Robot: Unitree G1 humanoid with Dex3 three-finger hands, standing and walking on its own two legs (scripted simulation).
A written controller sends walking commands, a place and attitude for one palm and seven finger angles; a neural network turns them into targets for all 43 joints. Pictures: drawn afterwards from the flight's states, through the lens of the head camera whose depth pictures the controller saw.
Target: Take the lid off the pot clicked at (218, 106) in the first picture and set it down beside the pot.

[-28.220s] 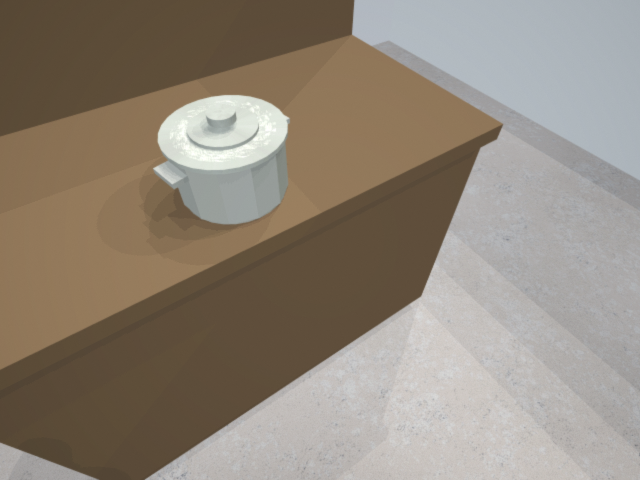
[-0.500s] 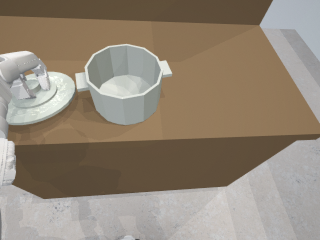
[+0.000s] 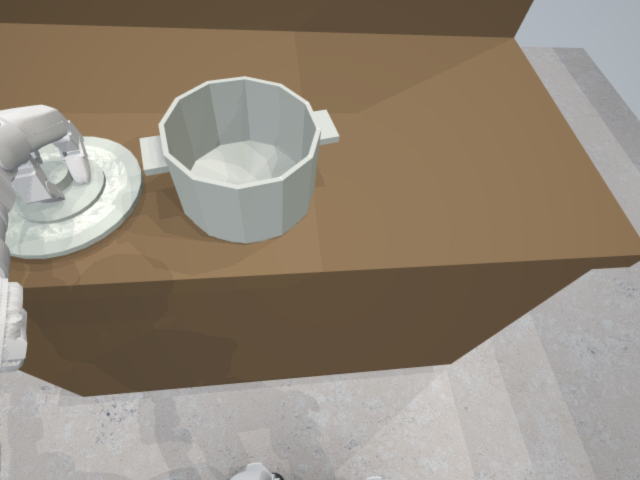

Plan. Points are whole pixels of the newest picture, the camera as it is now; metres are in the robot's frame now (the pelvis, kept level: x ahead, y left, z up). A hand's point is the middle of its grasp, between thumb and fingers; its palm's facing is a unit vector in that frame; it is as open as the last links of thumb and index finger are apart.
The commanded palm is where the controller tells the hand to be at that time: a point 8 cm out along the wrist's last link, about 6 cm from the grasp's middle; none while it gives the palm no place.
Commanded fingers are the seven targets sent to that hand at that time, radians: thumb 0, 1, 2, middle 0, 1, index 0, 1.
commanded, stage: open the fingers wide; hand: left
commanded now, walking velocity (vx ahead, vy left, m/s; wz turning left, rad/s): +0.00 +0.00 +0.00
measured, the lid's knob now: (51, 177) +0.49 +0.32 +0.05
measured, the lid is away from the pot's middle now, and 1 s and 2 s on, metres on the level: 0.24 0.25 0.25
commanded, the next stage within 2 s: raise the empty hand in 1.06 s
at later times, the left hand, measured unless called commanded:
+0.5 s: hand (32, 197) +0.44 +0.31 +0.08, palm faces -0.45 -0.12 -0.89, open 6.8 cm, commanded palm +0.48 +0.31 +0.14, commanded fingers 0.00 0.24 0.67 -0.45 -0.96 -0.49 -0.98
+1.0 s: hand (35, 189) +0.45 +0.31 +0.08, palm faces -0.44 -0.12 -0.89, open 10.8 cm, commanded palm +0.47 +0.31 +0.14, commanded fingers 0.00 -0.01 0.65 -0.35 -0.86 -0.35 -0.86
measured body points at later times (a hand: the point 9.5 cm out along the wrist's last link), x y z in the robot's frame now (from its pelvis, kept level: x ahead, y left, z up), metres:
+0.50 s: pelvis +0.00 -0.01 +0.00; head +0.08 +0.02 +0.45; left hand +0.46 +0.32 +0.13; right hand +0.04 -0.29 -0.11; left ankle +0.02 +0.06 -0.72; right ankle -0.03 -0.16 -0.72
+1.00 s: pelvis +0.00 -0.01 +0.00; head +0.09 +0.01 +0.44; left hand +0.47 +0.32 +0.13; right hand +0.03 -0.29 -0.11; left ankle +0.02 +0.06 -0.72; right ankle -0.03 -0.16 -0.72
